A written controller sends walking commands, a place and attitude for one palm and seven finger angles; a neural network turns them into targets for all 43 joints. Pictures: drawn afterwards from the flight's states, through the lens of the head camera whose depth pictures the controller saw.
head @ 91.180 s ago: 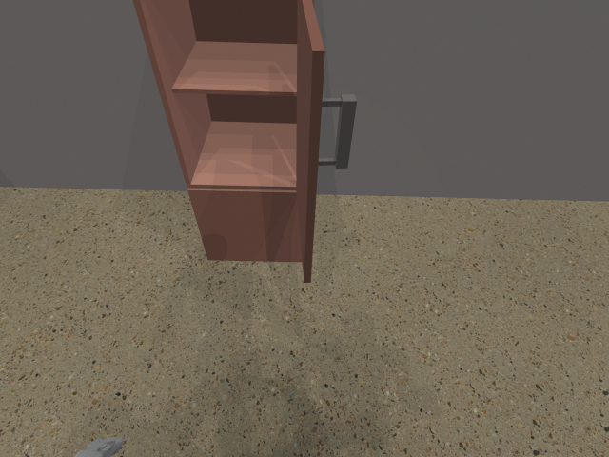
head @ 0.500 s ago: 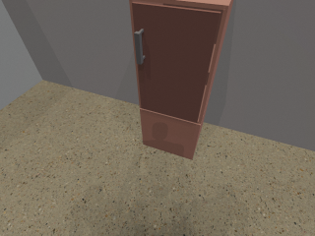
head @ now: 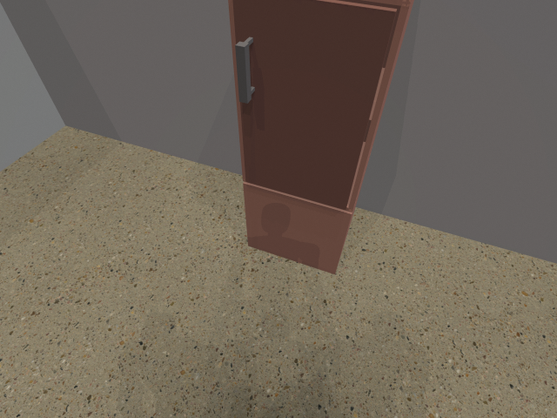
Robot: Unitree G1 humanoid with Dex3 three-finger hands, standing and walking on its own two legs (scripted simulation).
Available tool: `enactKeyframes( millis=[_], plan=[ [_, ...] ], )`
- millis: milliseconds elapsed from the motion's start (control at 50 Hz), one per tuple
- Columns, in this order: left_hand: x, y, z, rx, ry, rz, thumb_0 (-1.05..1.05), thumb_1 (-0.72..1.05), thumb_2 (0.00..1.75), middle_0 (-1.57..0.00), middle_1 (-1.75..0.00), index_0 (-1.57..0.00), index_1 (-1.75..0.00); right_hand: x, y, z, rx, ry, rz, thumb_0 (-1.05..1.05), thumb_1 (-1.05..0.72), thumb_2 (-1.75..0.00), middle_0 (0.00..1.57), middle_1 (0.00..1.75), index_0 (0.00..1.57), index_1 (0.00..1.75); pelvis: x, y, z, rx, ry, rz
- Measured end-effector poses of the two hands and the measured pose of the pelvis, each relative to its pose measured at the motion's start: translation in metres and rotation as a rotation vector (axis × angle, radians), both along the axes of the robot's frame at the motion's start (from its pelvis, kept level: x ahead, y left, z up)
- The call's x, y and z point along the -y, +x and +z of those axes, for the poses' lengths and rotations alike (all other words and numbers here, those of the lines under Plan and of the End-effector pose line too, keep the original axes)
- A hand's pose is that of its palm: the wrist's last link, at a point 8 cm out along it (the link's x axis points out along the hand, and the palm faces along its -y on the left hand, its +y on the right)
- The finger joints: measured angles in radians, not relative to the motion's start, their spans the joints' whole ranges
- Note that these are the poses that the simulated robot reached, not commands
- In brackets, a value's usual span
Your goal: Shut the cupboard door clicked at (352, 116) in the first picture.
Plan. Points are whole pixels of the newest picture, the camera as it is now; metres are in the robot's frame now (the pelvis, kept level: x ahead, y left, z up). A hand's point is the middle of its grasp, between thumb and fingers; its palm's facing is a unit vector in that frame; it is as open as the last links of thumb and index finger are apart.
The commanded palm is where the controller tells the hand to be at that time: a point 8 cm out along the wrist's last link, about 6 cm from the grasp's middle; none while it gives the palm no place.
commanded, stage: look to check the result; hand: left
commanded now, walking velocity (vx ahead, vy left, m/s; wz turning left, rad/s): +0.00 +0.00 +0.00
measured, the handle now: (247, 70) +0.87 +0.12 +0.08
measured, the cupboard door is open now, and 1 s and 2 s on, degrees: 0 0 0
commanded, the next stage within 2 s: stand and wait in 0.34 s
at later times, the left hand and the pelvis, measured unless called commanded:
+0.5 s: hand out of the picture +0.02 +0.18 -0.17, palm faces +0.02 -0.98 -0.21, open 7.4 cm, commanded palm none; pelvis +0.01 +0.00 +0.00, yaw +0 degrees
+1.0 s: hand out of the picture +0.04 +0.19 -0.17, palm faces +0.02 -0.97 -0.24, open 7.4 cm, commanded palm none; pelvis +0.02 -0.01 +0.00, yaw +0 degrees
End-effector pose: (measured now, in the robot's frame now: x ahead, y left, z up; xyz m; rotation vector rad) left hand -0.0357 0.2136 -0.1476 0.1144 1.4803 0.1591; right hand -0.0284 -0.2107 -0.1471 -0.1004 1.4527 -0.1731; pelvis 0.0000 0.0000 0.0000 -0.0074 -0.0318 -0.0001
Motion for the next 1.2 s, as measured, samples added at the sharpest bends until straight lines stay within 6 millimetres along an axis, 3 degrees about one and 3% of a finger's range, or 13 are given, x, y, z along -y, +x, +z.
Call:
enactKeyframes(
  millis=[160, 640, 1200],
  plan=[
    [-0.01, 0.008, 0.003, 0.011, 0.026, -0.005, 0.0, 0.9, 0.9, -0.2, -0.3, -0.2, -0.3, 0.004, 0.017, -0.001, 0.031, -0.004, 0.011, 0.01, -0.91, -0.89, 0.2, 0.3, 0.2, 0.3, 0.0, 0.004, 0.0, 0.0, 0.002, -0.002],
    [-0.019, 0.058, 0.007, 0.103, 0.049, -0.038, 0.0, 0.9, 0.9, -0.2, -0.3, -0.2, -0.3, 0.037, 0.061, 0.009, 0.097, -0.068, 0.05, 0.01, -0.91, -0.89, 0.2, 0.3, 0.2, 0.3, 0.006, 0.017, 0.003, 0.004, 0.004, 0.002],
    [-0.022, 0.073, 0.011, 0.107, 0.07, -0.041, 0.0, 0.9, 0.9, -0.2, -0.3, -0.2, -0.3, 0.05, 0.083, 0.012, 0.106, -0.08, 0.073, 0.01, -0.91, -0.89, 0.2, 0.3, 0.21, 0.3, 0.012, 0.028, 0.004, 0.004, 0.005, 0.007]
  ],
)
